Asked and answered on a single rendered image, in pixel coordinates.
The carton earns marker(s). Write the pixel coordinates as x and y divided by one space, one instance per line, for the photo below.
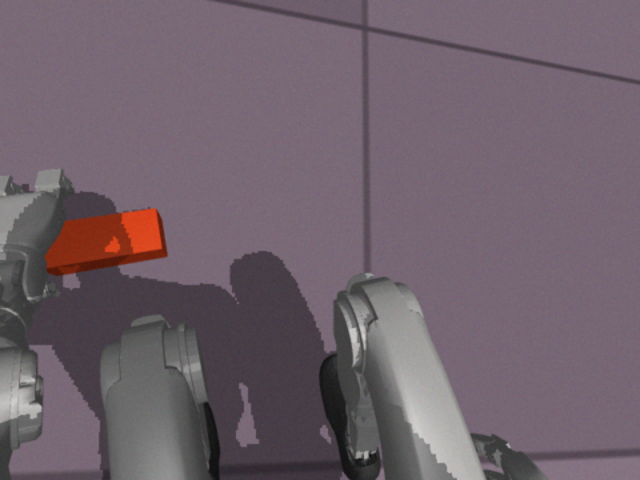
106 241

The left robot arm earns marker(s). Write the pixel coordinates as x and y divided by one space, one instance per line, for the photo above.
22 279

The right robot hand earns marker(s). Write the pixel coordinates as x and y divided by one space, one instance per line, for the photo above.
515 465

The right robot foot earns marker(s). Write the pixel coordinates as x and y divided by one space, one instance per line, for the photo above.
335 409

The left robot hand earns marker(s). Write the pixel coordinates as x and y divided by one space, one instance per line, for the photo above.
35 219

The left robot foot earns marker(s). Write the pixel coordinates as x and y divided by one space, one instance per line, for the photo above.
214 443

